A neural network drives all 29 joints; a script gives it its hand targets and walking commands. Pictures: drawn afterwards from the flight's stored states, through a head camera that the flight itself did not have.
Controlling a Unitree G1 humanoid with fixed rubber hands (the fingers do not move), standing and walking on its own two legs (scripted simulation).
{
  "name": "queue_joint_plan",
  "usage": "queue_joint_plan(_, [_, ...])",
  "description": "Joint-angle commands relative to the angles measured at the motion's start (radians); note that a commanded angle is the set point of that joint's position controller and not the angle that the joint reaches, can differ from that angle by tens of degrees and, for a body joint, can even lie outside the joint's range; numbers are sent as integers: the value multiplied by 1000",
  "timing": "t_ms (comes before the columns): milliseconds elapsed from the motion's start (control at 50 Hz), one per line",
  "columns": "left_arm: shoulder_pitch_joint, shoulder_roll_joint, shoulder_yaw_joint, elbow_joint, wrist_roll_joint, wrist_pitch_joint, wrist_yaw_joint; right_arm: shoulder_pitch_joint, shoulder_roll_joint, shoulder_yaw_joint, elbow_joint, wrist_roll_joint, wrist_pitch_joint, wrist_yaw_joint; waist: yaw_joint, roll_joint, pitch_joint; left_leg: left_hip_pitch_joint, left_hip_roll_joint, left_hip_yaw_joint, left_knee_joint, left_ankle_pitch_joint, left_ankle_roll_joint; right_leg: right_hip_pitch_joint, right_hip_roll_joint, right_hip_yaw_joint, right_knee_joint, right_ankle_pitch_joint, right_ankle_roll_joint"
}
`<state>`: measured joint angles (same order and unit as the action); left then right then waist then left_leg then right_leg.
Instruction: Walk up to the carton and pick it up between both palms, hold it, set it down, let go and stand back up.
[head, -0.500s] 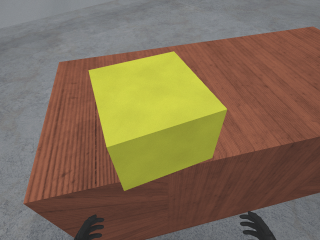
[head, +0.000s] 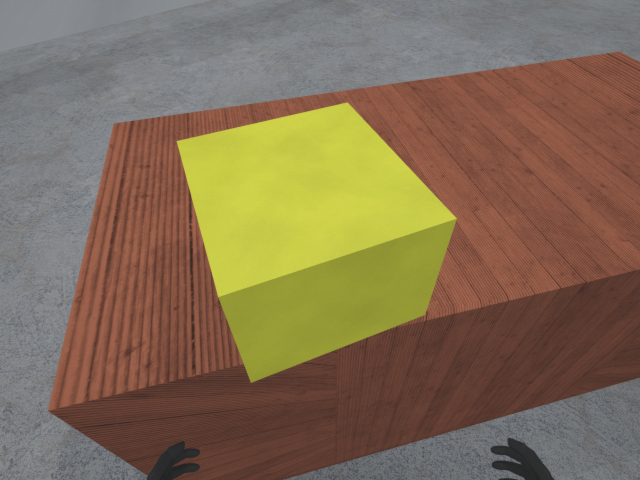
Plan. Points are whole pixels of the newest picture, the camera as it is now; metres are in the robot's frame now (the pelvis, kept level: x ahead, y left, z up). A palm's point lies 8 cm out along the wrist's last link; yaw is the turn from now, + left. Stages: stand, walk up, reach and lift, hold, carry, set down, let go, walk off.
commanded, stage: stand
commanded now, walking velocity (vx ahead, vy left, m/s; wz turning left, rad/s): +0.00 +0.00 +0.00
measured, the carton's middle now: (303, 230) +0.46 +0.05 +0.06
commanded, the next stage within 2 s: none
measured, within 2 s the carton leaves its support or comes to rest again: neither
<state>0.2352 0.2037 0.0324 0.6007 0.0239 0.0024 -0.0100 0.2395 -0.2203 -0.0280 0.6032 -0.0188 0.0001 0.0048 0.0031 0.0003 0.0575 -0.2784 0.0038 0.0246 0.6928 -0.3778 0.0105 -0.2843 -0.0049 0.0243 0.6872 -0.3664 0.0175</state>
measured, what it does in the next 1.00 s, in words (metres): stands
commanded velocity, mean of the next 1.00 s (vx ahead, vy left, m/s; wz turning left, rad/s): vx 0.00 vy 0.00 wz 0.00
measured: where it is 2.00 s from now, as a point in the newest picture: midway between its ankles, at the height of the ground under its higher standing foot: outside the picture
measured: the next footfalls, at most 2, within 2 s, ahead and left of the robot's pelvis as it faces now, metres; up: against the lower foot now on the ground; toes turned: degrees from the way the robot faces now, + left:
none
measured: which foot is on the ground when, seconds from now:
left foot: down 0.00-1.00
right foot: down 0.00-1.00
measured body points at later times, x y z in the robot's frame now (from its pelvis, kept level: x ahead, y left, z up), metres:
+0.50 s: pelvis +0.00 +0.01 +0.00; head +0.01 +0.01 +0.45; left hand +0.14 +0.25 -0.10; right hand +0.13 -0.24 -0.09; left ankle +0.00 +0.11 -0.72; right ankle +0.00 -0.13 -0.72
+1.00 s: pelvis -0.02 +0.01 +0.01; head -0.01 +0.00 +0.46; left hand +0.12 +0.25 -0.10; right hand +0.11 -0.25 -0.10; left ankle +0.00 +0.11 -0.72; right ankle +0.00 -0.13 -0.72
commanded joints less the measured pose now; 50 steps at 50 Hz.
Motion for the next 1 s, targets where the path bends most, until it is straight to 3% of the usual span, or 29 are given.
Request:
queue_joint_plan(0, [-24,124,39,-101,-2,-24,5,-30,-123,-38,-117,1,-25,-5,1,-1,-75,1,80,-93,-162,225,20,26,-56,68,-129,249,-40])
queue_joint_plan(560, [-10,139,41,-70,-10,-26,10,-17,-143,-42,-95,9,-27,-4,-1,-9,-60,14,99,-93,-218,223,39,42,-60,81,-140,250,-38])
queue_joint_plan(980, [10,151,34,-54,-10,-29,11,0,-147,-40,-60,10,-25,-1,-5,-11,-40,9,95,-93,-245,123,33,12,-60,97,-181,183,-42])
